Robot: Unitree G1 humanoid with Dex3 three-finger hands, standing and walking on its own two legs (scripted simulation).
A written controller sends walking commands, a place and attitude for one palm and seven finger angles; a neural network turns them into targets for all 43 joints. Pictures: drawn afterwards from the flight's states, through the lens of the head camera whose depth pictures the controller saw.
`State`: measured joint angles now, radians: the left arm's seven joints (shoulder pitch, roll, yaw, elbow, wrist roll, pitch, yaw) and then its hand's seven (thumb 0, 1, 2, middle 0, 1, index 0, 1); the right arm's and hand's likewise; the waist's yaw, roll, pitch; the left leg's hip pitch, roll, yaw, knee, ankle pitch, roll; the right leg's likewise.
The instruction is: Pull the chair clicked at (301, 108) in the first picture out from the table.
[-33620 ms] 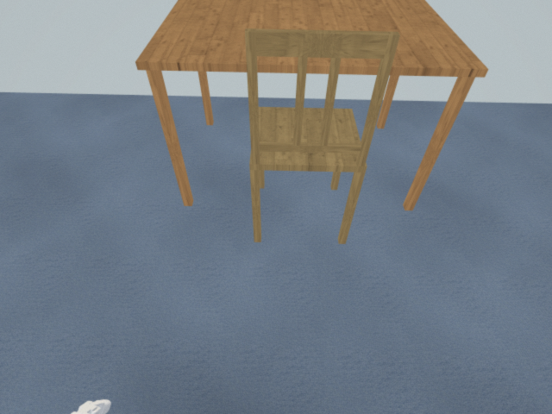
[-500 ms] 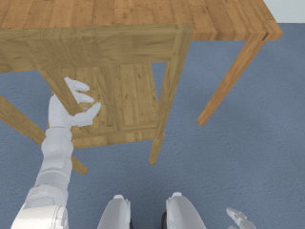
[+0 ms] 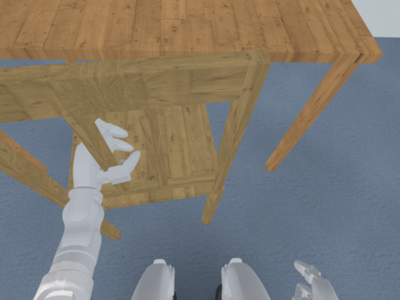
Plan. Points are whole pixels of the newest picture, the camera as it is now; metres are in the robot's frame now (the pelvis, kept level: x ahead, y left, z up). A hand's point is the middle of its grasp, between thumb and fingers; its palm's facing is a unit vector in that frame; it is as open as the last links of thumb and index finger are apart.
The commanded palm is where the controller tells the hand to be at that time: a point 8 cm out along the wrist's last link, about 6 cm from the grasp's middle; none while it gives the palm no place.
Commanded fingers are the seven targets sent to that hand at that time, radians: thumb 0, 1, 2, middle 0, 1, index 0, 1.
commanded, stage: open the thumb and straighten the fingers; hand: left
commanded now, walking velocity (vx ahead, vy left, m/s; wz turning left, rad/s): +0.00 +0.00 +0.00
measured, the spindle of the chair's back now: (106, 159) +0.37 +0.18 +0.04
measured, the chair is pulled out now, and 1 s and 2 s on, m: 0.06 0.06 0.06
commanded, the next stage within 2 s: draw the fingers out of the gap in 0.70 s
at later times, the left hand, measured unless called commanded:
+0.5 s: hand (121, 156) +0.39 +0.16 +0.01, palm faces +0.02 -1.00 -0.04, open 15.0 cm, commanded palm +0.37 +0.21 +0.01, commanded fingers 0.00 -0.55 0.20 -0.05 -0.14 -0.05 -0.14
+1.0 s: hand (121, 163) +0.38 +0.16 +0.01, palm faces +0.02 -1.00 -0.02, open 17.5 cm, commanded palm +0.34 +0.21 +0.01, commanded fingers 0.00 -0.55 0.20 0.00 0.00 0.00 0.00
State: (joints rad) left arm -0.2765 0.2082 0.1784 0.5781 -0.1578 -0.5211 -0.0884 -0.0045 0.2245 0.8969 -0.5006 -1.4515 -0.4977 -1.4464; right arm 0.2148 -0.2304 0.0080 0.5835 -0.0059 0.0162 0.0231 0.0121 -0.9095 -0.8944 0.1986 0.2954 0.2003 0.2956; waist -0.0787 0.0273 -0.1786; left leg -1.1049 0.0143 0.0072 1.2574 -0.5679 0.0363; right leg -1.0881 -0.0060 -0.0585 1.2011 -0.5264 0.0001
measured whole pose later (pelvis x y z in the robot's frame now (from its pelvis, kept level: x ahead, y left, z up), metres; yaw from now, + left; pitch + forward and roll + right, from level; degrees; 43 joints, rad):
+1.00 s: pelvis -0.02 +0.00 -0.01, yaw +0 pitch +23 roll -3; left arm -0.38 0.25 0.22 0.71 -0.15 -0.51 -0.12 -0.01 -0.56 0.20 0.00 -0.01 0.00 -0.01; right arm 0.24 -0.24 0.02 0.60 0.00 0.01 0.01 0.01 -0.91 -0.89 0.20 0.30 0.20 0.30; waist -0.09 0.03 -0.17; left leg -1.15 0.02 0.00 1.28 -0.54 0.04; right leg -1.13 0.00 -0.06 1.22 -0.50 0.00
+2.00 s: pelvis -0.02 -0.01 -0.02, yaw +1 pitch +23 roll -3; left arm 0.09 0.24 0.12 0.18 -0.21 -0.43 -0.17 -0.01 -0.53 0.23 -0.02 -0.03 -0.02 -0.02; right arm 0.16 -0.23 0.02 0.53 0.01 -0.07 -0.02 0.02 -0.91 -0.89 0.20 0.30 0.20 0.30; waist -0.04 0.04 -0.18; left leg -1.18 0.01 -0.04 1.37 -0.58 0.01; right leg -1.15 -0.01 -0.11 1.30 -0.55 -0.03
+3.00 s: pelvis -0.01 +0.00 -0.01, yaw +1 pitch +22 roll -3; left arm 0.06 0.24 0.15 0.24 -0.21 -0.45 -0.16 -0.01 -0.50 0.30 -0.06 -0.08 -0.06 -0.08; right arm 0.18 -0.24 0.02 0.55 0.01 -0.06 -0.01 0.02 -0.91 -0.89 0.20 0.30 0.20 0.30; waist -0.05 0.03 -0.18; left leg -1.11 0.01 -0.02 1.29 -0.57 0.03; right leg -1.08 -0.01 -0.09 1.23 -0.54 -0.01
